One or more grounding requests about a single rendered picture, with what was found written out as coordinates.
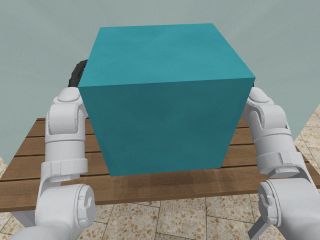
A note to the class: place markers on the robot left forearm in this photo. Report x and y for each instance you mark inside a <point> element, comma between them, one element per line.
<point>64,138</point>

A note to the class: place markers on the table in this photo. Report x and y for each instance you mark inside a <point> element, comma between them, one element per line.
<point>238,175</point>

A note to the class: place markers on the right robot upper arm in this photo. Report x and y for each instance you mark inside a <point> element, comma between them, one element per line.
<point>292,205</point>

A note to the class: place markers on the carton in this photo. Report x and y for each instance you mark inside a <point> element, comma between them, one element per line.
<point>164,98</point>

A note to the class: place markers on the robot right forearm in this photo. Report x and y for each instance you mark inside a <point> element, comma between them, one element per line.
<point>277,156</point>

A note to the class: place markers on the left robot hand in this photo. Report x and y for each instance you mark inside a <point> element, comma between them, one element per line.
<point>77,74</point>

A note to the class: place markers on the left robot upper arm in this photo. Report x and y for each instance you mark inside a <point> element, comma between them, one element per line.
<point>63,212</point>

